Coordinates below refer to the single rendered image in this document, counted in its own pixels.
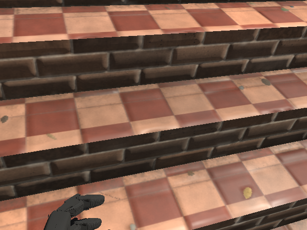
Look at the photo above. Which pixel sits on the robot left hand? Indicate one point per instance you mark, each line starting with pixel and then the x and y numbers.
pixel 61 218

